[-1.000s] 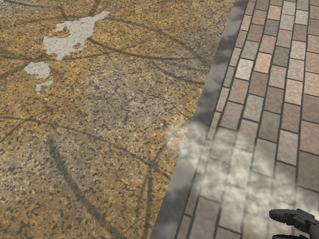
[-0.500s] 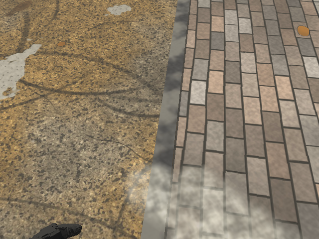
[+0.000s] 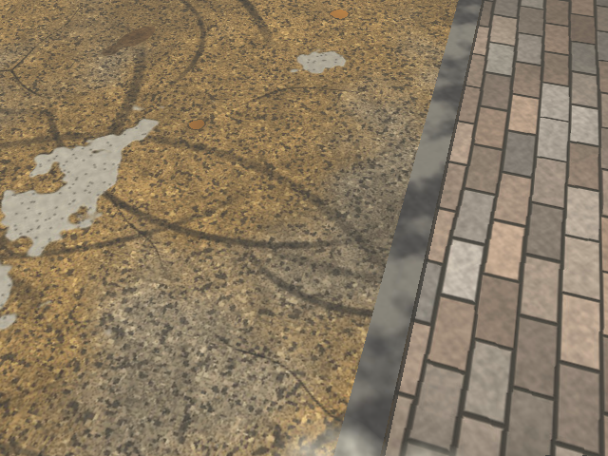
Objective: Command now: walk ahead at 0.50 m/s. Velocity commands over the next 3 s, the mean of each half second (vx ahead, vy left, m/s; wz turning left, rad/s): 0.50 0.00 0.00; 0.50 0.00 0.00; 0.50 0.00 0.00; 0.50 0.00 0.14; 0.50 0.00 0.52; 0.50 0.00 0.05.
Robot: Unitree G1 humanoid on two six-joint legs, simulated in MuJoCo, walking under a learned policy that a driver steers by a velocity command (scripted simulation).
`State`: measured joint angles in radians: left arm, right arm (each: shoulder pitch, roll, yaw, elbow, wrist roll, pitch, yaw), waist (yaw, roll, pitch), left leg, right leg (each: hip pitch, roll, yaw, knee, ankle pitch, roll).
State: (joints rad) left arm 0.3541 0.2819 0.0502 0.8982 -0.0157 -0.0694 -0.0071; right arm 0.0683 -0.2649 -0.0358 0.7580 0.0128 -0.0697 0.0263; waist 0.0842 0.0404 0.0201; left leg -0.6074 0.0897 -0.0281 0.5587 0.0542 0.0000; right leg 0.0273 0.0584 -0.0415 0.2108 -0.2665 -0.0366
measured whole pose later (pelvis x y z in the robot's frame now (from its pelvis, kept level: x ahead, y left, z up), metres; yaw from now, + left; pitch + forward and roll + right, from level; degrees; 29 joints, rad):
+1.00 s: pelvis +0.55 -0.02 +0.01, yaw +0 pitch +1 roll -1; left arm 0.34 0.26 0.05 0.94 -0.01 -0.08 -0.01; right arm 0.08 -0.28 -0.06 0.85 0.01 -0.07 0.01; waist 0.07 0.04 0.02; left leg -0.66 0.13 -0.04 0.67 0.04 -0.01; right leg -0.02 0.07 -0.05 0.19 -0.19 -0.06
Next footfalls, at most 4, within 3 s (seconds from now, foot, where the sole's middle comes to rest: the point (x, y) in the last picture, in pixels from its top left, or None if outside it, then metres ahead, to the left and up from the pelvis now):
0.08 left None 0.23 0.14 -0.78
0.62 right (391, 438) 0.53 -0.11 -0.78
1.18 left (296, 308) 0.84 0.13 -0.78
1.72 right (391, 221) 1.14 -0.11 -0.78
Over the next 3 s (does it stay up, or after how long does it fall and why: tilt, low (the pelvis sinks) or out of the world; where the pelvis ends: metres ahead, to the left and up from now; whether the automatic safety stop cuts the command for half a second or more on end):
stays up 1.70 0.13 0.01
